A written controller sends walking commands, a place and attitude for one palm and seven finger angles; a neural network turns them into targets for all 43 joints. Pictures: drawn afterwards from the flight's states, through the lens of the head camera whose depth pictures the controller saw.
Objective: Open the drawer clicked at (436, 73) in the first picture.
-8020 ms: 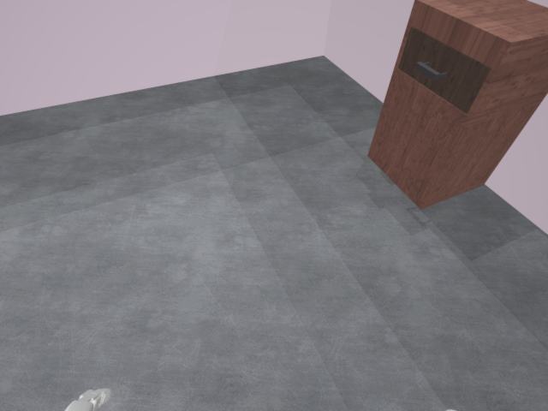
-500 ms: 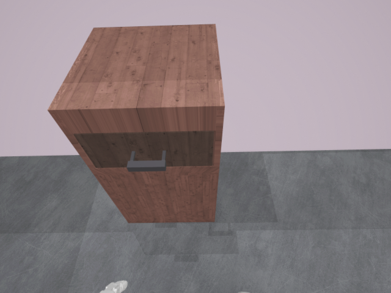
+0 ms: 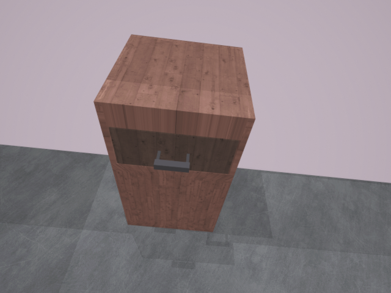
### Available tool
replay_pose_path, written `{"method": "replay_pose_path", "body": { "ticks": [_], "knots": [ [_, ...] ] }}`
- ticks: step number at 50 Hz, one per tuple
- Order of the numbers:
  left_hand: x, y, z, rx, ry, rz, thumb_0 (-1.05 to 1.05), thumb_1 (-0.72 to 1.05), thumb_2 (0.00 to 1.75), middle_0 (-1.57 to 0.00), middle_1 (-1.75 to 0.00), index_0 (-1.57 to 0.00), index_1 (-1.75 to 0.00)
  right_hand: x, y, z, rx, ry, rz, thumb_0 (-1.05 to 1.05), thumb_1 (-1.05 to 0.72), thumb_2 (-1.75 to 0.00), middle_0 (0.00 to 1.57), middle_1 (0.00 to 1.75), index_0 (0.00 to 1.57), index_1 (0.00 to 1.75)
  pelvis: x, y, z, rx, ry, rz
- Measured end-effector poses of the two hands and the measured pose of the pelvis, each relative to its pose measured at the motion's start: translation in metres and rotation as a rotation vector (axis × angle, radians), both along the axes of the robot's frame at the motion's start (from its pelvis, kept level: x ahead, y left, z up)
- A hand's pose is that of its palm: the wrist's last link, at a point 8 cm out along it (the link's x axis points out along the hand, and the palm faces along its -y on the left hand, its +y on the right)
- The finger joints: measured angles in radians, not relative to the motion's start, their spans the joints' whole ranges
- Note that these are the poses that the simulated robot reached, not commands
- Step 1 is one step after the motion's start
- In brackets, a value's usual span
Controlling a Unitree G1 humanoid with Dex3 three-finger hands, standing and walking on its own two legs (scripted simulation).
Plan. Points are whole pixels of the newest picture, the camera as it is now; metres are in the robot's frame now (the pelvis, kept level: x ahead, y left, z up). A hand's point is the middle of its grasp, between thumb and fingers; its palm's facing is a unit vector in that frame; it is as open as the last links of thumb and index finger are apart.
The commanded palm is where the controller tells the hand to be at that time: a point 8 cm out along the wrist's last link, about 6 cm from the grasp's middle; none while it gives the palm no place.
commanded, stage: come to a stop and stand still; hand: left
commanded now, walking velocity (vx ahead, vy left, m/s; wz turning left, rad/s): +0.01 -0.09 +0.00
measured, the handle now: (172, 160) +0.54 +0.11 -0.15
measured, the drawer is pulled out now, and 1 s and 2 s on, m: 0.00 0.00 0.00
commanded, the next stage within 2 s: look again from close up in 0.74 s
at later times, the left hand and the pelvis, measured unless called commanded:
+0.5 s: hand out of the picture +0.04 +0.11 -0.18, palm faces +0.03 -0.97 -0.25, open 7.2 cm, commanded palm none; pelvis +0.00 -0.08 -0.01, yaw +1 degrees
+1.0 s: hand out of the picture -0.03 +0.09 -0.18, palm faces +0.02 -0.99 -0.17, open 7.4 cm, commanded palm none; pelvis +0.00 -0.06 -0.01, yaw -1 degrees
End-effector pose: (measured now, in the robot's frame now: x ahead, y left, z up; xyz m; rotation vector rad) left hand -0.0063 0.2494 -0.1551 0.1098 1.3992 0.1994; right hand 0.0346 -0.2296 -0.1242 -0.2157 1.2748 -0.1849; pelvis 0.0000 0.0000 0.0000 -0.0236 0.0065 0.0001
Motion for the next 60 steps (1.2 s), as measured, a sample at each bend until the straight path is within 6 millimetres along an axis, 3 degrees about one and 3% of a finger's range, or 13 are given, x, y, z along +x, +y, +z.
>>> {"method": "replay_pose_path", "body": {
  "ticks": [4,7,13,17,22,26,34,44,51,60],
  "knots": [
    [-0.021,-0.006,0.001,-0.006,0.097,-0.022,0.0,0.91,0.9,-0.2,-0.29,-0.2,-0.3,-0.02,-0.003,-0.001,-0.001,0.035,-0.047,0.0,-0.92,-0.9,0.2,0.3,0.2,0.3,0.0,-0.004,0.001,0.008,0.01,-0.019],
    [-0.021,-0.017,0.002,-0.009,0.126,-0.044,0.0,0.91,0.9,-0.2,-0.29,-0.2,-0.3,-0.04,-0.009,-0.005,0.008,0.081,-0.079,0.0,-0.92,-0.9,0.2,0.3,0.2,0.3,-0.002,-0.01,0.0,0.013,0.01,-0.025],
    [0.01,-0.051,0.004,0.013,0.043,-0.084,0.0,0.91,0.9,-0.2,-0.29,-0.2,-0.3,-0.08,-0.029,-0.027,0.066,0.183,-0.13,0.0,-0.91,-0.9,0.2,0.3,0.2,0.3,-0.005,-0.035,-0.008,0.046,0.004,-0.026],
    [0.029,-0.073,0.012,0.051,-0.03,-0.093,0.01,0.93,0.9,-0.2,-0.29,-0.2,-0.3,-0.093,-0.041,-0.04,0.112,0.224,-0.137,0.0,-0.91,-0.9,0.2,0.3,0.2,0.3,-0.004,-0.052,-0.009,0.034,-0.012,-0.011],
    [0.04,-0.089,0.015,0.065,-0.086,-0.081,0.01,0.95,0.9,-0.2,-0.29,-0.21,-0.3,-0.086,-0.049,-0.044,0.137,0.22,-0.111,0.0,-0.91,-0.9,0.2,0.3,0.19,0.3,0.0,-0.069,-0.009,0.027,-0.023,0.003],
    [0.037,-0.099,0.013,0.064,-0.086,-0.058,0.01,0.96,0.9,-0.21,-0.3,-0.21,-0.3,-0.075,-0.053,-0.043,0.145,0.203,-0.088,0.0,-0.91,-0.9,0.2,0.3,0.19,0.3,0.0,-0.08,-0.009,0.033,-0.031,0.01],
    [0.007,-0.115,0.009,0.035,-0.006,-0.019,0.0,0.94,0.9,-0.2,-0.29,-0.21,-0.3,-0.05,-0.064,-0.042,0.132,0.177,-0.051,0.0,-0.91,-0.9,0.2,0.3,0.19,0.3,0.003,-0.088,-0.008,0.029,-0.031,0.014],
    [-0.023,-0.131,0.004,-0.015,0.066,0.007,0.0,0.91,0.9,-0.2,-0.3,-0.21,-0.3,-0.026,-0.071,-0.036,0.09,0.145,-0.031,0.0,-0.91,-0.9,0.2,0.3,0.19,0.3,0.007,-0.082,-0.007,0.025,-0.016,0.001],
    [-0.029,-0.108,-0.004,-0.032,0.057,-0.039,0.0,0.9,0.9,-0.21,-0.3,-0.21,-0.3,-0.001,-0.056,-0.033,0.061,-0.002,-0.028,0.01,-0.92,-0.9,0.2,0.3,0.19,0.3,0.0,-0.055,-0.015,0.002,-0.013,-0.011],
    [-0.008,-0.062,-0.005,-0.004,-0.026,-0.049,0.0,0.91,0.9,-0.2,-0.29,-0.2,-0.3,-0.013,-0.029,-0.029,0.044,-0.012,-0.003,0.0,-0.95,-0.9,0.2,0.3,0.2,0.3,-0.006,-0.029,-0.014,0.015,-0.037,-0.02]
  ]
}}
